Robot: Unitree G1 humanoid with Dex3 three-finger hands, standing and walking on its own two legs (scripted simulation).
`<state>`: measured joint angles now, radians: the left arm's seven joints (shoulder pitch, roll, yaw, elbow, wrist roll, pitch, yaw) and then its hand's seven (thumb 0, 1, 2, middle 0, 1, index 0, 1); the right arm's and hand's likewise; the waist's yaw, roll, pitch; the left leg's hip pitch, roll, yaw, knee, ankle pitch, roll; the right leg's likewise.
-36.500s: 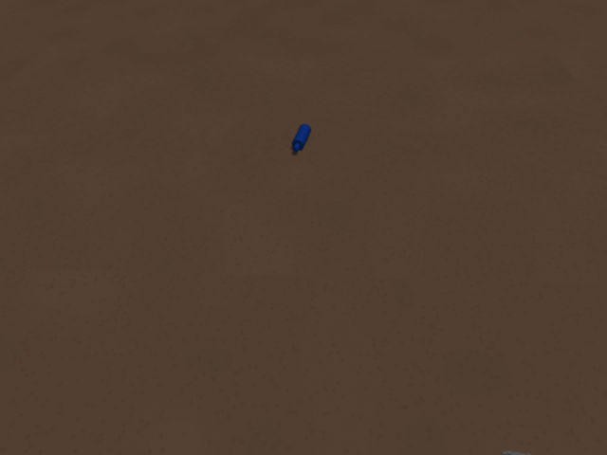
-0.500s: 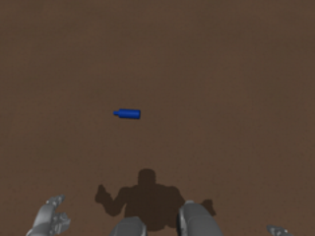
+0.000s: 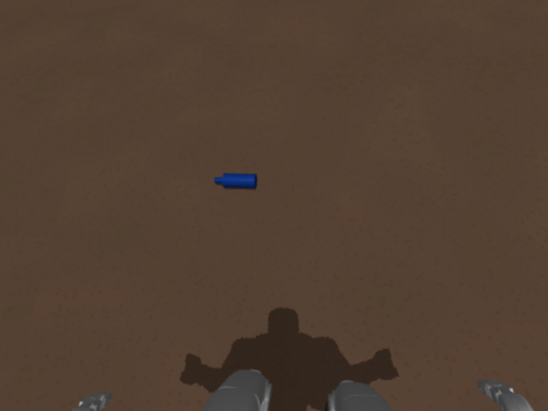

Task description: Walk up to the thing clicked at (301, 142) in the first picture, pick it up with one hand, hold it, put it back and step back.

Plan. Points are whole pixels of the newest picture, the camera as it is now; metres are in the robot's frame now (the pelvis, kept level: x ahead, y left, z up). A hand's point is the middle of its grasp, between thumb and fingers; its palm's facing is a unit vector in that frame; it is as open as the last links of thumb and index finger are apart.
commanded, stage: step back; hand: left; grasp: from above
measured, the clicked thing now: (235, 180) +1.05 +0.29 -0.73
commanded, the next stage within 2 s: stand in 1.04 s
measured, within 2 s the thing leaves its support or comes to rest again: neither
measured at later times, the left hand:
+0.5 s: hand out of the picture -0.02 +0.28 -0.14, palm faces +0.06 -0.93 -0.37, open 7.4 cm
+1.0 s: hand out of the picture +0.09 +0.30 -0.14, palm faces +0.00 -0.94 -0.35, open 7.4 cm
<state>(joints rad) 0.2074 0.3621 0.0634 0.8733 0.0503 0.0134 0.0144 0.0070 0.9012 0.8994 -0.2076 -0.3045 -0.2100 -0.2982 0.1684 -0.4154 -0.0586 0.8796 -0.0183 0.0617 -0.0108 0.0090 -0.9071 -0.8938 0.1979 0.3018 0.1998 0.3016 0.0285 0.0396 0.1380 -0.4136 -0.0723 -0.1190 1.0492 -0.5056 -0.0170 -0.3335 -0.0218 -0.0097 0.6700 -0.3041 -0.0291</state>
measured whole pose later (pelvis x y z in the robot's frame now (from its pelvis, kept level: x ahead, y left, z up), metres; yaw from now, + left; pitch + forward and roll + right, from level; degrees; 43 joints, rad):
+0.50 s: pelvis -0.05 +0.02 +0.01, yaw +2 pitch -3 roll -1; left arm 0.25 0.34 0.06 1.00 0.04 -0.04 -0.01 0.01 0.90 0.90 -0.21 -0.30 -0.21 -0.30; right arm 0.19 -0.39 -0.06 0.99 -0.03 0.01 0.03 0.01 -0.91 -0.89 0.20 0.30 0.20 0.30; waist 0.03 0.04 0.06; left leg -0.35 0.00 -0.06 0.84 -0.47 0.02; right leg -0.23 0.01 -0.03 0.55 -0.28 -0.03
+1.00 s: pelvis -0.01 +0.05 +0.01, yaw +0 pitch -2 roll +0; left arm 0.09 0.36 0.02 1.06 0.01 -0.02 0.00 0.01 0.91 0.90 -0.20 -0.30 -0.21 -0.30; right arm 0.06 -0.32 -0.03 1.07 -0.01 -0.02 0.01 0.01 -0.91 -0.89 0.20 0.30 0.20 0.30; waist 0.01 0.00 0.07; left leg -0.20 0.02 0.04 0.50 -0.26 0.00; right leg -0.16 -0.01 0.03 0.49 -0.28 0.02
